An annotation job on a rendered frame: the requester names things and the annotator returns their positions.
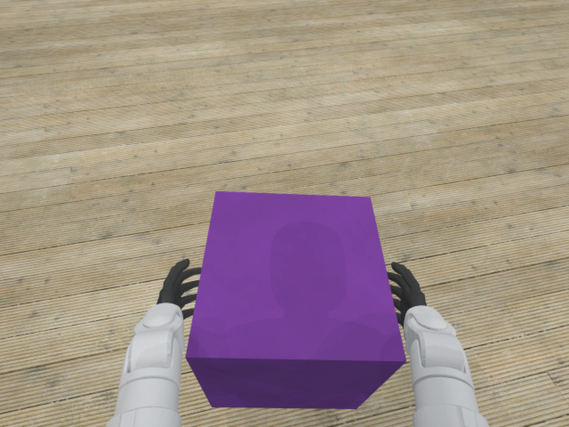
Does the robot right forearm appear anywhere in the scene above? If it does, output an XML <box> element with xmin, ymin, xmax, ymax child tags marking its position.
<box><xmin>404</xmin><ymin>305</ymin><xmax>489</xmax><ymax>427</ymax></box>

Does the carton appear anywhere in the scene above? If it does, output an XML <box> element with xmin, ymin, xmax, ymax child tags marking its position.
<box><xmin>186</xmin><ymin>191</ymin><xmax>406</xmax><ymax>409</ymax></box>

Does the robot left forearm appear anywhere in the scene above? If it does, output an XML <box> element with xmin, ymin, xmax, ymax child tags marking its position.
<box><xmin>106</xmin><ymin>302</ymin><xmax>185</xmax><ymax>427</ymax></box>

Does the robot left hand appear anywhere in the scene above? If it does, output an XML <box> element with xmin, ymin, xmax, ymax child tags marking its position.
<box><xmin>156</xmin><ymin>259</ymin><xmax>202</xmax><ymax>320</ymax></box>

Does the robot right hand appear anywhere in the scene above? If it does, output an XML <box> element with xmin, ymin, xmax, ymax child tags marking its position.
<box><xmin>387</xmin><ymin>262</ymin><xmax>427</xmax><ymax>328</ymax></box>

